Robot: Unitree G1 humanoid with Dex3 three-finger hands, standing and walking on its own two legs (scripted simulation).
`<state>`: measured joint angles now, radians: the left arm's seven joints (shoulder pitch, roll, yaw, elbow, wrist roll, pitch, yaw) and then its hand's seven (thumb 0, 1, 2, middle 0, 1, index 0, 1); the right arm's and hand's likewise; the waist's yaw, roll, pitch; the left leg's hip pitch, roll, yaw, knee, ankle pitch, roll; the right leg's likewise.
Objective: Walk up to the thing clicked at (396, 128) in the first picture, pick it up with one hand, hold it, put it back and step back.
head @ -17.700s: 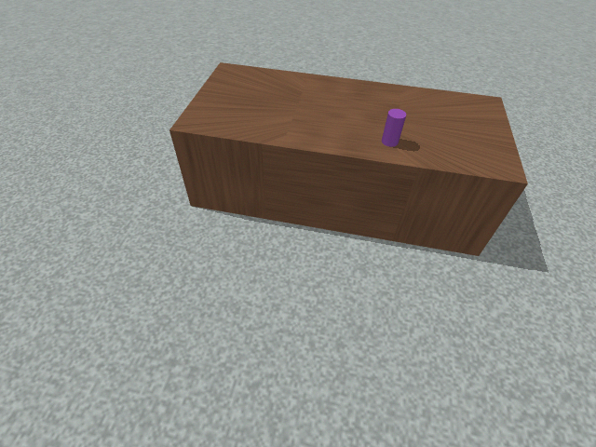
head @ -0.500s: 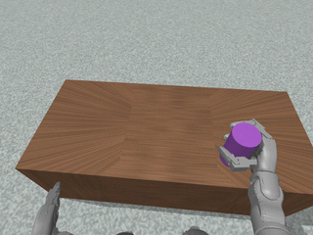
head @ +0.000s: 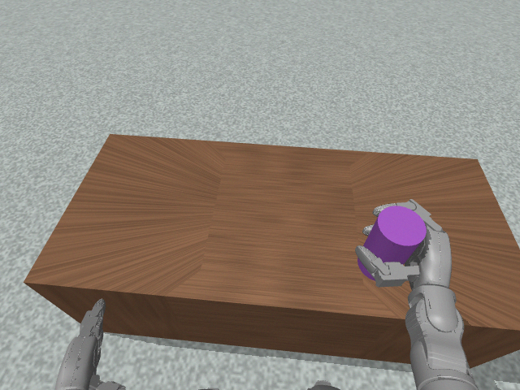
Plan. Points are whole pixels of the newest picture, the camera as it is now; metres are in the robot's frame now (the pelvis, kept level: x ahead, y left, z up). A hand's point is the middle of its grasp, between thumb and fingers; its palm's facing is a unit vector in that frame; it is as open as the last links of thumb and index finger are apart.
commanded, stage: hold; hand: right
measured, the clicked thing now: (388, 246) +0.33 -0.16 +0.05
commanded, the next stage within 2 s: crouch in 0.28 s
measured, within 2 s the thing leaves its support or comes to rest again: neither
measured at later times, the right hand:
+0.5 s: hand (394, 250) +0.33 -0.18 +0.05, palm faces +0.14 +0.99 +0.00, open 8.8 cm
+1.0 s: hand (375, 236) +0.42 -0.19 -0.05, palm faces +0.16 +0.99 +0.03, open 8.8 cm
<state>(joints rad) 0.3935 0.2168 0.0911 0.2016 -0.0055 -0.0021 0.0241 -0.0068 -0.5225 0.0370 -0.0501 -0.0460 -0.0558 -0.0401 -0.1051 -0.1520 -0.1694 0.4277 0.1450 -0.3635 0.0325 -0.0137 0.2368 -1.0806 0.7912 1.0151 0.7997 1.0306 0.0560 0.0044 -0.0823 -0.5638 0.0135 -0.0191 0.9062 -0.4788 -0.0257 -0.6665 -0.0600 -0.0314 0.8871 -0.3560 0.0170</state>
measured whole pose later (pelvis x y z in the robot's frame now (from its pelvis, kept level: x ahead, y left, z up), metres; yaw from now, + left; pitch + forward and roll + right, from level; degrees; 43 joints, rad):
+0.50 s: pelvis +0.00 +0.00 +0.00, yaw +0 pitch +8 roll +0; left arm 0.38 0.22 0.10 0.23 0.00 0.00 0.03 -0.01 -0.52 0.04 -0.05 -0.05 -0.06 -0.04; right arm -0.11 -0.17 -0.18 0.46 0.15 -0.40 0.03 -0.01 0.24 -1.08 0.79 1.02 0.80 1.03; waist 0.05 0.01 -0.08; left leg -0.58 0.02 -0.02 0.91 -0.48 -0.03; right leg -0.69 -0.06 -0.03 0.90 -0.36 0.01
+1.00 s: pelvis -0.01 -0.01 -0.05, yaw +1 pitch +19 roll +3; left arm 0.40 0.22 0.07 0.02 0.06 -0.02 -0.02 -0.01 -0.51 0.04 -0.05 -0.05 -0.06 -0.04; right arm -0.48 -0.31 -0.38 0.94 0.09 -0.57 0.05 -0.01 0.24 -1.09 0.80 1.01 0.81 1.02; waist 0.18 0.03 -0.12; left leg -0.95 -0.02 0.00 1.17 -0.56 -0.03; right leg -1.07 -0.09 0.01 1.18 -0.44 0.01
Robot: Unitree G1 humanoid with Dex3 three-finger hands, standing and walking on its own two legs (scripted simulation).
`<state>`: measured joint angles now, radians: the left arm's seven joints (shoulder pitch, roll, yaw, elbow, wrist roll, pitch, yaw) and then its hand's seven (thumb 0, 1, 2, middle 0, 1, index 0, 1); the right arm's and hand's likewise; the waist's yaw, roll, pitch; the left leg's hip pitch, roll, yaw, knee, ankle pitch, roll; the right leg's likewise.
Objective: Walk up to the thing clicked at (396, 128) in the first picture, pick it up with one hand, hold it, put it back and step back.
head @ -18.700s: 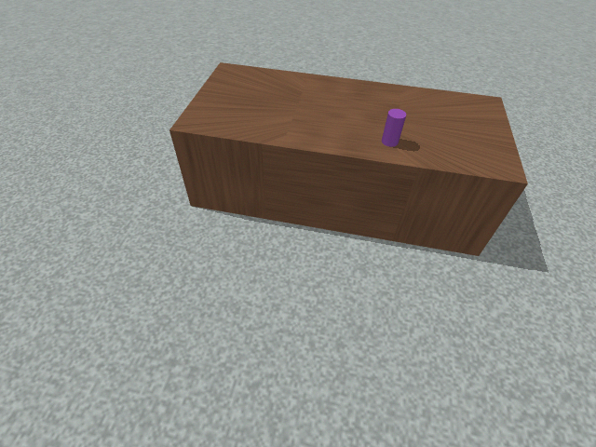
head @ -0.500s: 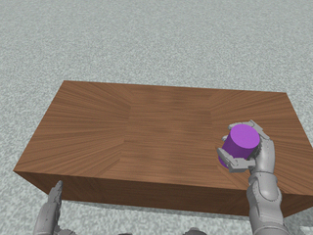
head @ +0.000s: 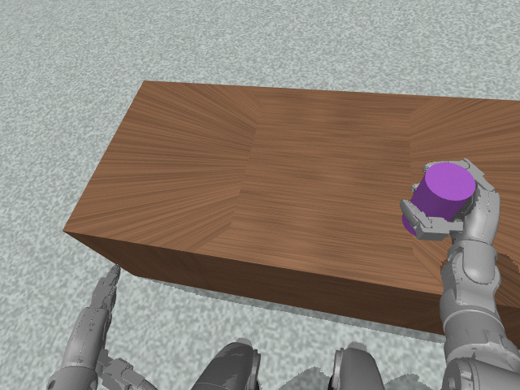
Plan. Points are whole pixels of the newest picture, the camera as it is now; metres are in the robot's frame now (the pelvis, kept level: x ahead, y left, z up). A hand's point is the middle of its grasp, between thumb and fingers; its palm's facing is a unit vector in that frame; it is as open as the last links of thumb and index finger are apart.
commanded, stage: crouch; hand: right
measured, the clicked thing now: (434, 203) +0.42 -0.19 -0.01
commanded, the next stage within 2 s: lower in 0.64 s
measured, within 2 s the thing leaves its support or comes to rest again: neither
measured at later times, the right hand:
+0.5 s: hand (424, 201) +0.46 -0.20 -0.06, palm faces +0.17 +0.99 +0.01, open 8.8 cm
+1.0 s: hand (416, 205) +0.47 -0.20 -0.11, palm faces +0.18 +0.98 +0.02, open 8.8 cm
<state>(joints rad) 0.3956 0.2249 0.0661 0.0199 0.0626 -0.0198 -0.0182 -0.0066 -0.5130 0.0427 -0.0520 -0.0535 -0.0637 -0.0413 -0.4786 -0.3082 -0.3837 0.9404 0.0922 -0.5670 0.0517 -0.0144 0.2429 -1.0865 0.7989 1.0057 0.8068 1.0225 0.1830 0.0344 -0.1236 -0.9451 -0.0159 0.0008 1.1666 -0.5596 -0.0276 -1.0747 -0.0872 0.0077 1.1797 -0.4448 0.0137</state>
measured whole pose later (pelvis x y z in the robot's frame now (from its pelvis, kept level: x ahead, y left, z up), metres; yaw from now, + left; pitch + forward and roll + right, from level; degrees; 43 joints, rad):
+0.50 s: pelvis +0.00 -0.01 -0.04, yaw +1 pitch +26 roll +5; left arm 0.42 0.24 0.07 -0.14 0.10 0.00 -0.06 -0.01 -0.52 0.05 -0.05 -0.05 -0.06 -0.04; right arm -0.58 -0.40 -0.47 1.04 0.03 -0.61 0.05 -0.01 0.24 -1.09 0.80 1.01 0.81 1.02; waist 0.25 0.01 -0.16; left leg -1.16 -0.04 0.03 1.32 -0.61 -0.03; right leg -1.32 -0.10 0.05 1.37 -0.50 0.01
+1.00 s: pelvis -0.02 +0.00 -0.07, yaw +3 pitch +28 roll +7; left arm 0.43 0.27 0.08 -0.26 0.10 -0.02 -0.08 -0.01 -0.53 0.05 -0.06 -0.05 -0.06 -0.05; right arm -0.66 -0.50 -0.55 1.15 0.00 -0.62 0.07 -0.02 0.24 -1.09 0.80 1.00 0.81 1.02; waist 0.31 0.02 -0.15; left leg -1.29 -0.05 0.05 1.43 -0.63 -0.03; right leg -1.46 -0.11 0.08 1.48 -0.52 0.02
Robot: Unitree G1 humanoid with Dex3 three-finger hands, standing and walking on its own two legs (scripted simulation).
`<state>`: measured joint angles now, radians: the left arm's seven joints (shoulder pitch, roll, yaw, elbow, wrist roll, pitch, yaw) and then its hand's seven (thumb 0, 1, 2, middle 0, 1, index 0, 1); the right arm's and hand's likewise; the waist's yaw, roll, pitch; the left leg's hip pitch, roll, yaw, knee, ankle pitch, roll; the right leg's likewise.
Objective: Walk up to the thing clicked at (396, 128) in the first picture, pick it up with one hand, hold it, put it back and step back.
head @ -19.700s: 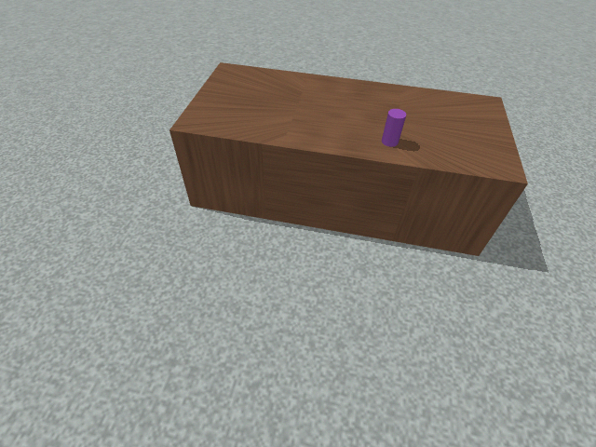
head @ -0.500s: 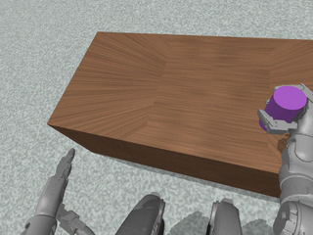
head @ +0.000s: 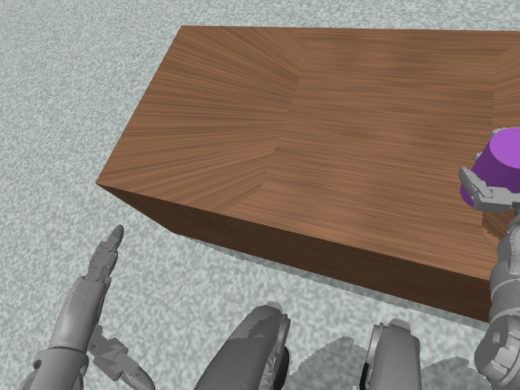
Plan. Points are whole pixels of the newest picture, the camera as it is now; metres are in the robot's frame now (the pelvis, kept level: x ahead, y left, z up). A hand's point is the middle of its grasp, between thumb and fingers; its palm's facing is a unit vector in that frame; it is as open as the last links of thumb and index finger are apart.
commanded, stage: lower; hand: right
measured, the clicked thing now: (498, 173) +0.48 -0.23 -0.04
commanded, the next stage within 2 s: loosen in 1.24 s
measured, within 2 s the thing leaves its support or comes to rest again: rests again in 1.14 s
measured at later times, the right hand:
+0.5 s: hand (483, 182) +0.49 -0.22 -0.09, palm faces +0.22 +0.98 +0.02, open 8.8 cm
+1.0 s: hand (478, 186) +0.49 -0.22 -0.11, palm faces +0.21 +0.98 +0.02, open 8.8 cm
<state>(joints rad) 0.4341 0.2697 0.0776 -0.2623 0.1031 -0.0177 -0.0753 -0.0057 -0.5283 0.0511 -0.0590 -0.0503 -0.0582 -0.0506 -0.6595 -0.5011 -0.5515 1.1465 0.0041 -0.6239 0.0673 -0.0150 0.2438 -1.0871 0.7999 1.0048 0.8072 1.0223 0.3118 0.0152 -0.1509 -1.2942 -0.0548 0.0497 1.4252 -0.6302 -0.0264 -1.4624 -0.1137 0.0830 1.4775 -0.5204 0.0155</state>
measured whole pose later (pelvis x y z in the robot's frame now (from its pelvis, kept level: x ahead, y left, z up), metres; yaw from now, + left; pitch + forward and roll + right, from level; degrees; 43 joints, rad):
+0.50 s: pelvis -0.01 +0.00 -0.03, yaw +1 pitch +31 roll +8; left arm 0.45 0.30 0.12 -0.36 0.11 -0.05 -0.09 -0.01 -0.54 0.06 -0.06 -0.05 -0.06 -0.06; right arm -0.67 -0.56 -0.59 1.13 -0.01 -0.62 0.08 -0.02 0.24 -1.09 0.80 1.01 0.81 1.03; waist 0.35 0.02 -0.16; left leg -1.44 -0.07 0.06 1.55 -0.66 -0.02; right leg -1.61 -0.12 0.11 1.61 -0.55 0.02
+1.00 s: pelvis -0.02 +0.00 -0.06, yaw +3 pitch +32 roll +8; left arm 0.48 0.33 0.16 -0.45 0.09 -0.08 -0.09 0.00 -0.54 0.05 -0.06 -0.05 -0.06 -0.05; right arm -0.69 -0.62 -0.63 1.12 -0.02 -0.60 0.10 -0.02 0.24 -1.09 0.80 1.01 0.80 1.03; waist 0.38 0.04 -0.15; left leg -1.53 -0.08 0.07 1.64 -0.68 -0.02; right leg -1.70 -0.12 0.12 1.69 -0.56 0.02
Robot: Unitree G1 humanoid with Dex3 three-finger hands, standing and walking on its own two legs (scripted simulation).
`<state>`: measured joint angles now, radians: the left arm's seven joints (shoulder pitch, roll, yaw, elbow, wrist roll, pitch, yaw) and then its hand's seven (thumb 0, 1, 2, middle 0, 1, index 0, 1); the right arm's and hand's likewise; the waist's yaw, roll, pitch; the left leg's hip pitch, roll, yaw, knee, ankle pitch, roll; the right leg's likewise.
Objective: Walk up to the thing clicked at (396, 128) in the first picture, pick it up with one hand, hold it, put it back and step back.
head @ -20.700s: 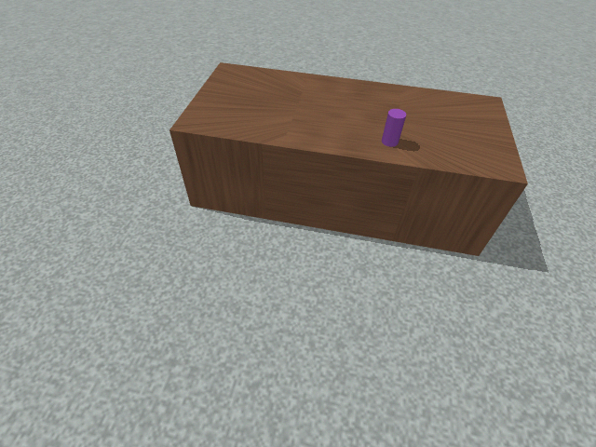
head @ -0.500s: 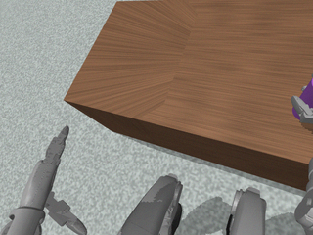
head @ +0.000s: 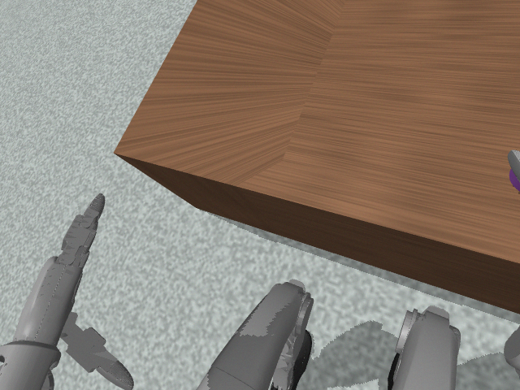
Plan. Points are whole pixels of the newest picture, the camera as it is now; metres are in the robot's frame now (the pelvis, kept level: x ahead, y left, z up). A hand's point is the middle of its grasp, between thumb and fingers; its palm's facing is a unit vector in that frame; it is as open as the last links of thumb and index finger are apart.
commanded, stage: lower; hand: right
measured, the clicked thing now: out of the picture +0.50 -0.25 -0.06
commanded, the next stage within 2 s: loosen in 0.24 s
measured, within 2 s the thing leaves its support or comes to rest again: rests again in 0.14 s
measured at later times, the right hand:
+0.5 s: hand out of the picture +0.51 -0.26 -0.07, palm faces +0.26 +0.97 +0.02, open 8.8 cm
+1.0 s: hand out of the picture +0.51 -0.25 -0.07, palm faces +0.25 +0.97 +0.02, open 14.3 cm
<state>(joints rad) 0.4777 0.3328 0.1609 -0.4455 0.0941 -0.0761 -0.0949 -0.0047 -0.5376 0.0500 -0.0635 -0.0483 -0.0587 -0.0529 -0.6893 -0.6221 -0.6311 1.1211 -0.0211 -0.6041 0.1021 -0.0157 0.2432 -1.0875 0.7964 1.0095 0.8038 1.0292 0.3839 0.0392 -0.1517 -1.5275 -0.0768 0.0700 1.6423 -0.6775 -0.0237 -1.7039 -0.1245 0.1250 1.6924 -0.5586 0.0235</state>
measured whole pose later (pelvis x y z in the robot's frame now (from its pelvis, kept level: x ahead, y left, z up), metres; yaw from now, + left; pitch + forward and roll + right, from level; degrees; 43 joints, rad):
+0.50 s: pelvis -0.01 +0.00 -0.02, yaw +1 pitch +32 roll +9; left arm 0.49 0.36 0.21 -0.52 0.07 -0.09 -0.10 0.00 -0.52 0.03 -0.06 -0.05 -0.07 -0.05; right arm -0.73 -0.68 -0.66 1.11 -0.03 -0.57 0.11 -0.02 0.24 -1.03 0.82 0.97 0.82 0.99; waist 0.41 0.04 -0.15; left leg -1.60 -0.08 0.07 1.70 -0.68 -0.03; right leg -1.77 -0.12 0.13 1.75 -0.56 0.02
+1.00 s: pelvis -0.01 +0.00 -0.02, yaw +1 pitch +32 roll +9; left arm 0.49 0.36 0.22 -0.52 0.07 -0.09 -0.10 0.00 -0.54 0.05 -0.07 -0.06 -0.07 -0.06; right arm -0.72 -0.67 -0.65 1.08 -0.03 -0.54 0.11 -0.01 0.47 -0.25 0.53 0.41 0.54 0.41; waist 0.41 0.05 -0.15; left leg -1.60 -0.08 0.07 1.71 -0.69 -0.03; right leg -1.78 -0.12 0.13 1.76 -0.56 0.02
